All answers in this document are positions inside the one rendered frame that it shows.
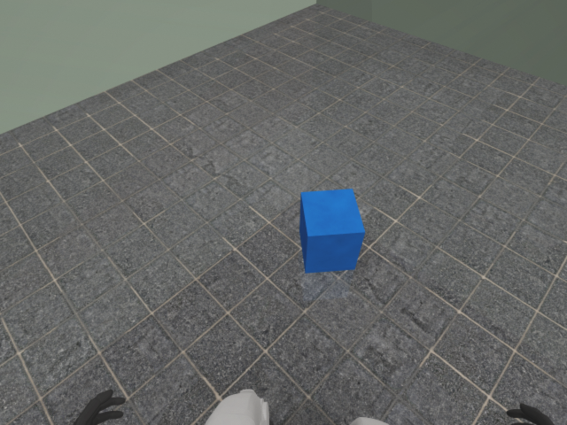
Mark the right robot hand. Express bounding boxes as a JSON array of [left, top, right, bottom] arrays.
[[507, 403, 555, 425]]

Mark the left robot thigh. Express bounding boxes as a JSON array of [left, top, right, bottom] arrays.
[[205, 393, 269, 425]]

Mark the left robot hand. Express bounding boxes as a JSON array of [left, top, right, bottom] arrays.
[[73, 390, 126, 425]]

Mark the carton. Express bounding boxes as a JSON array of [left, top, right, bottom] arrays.
[[299, 189, 365, 274]]

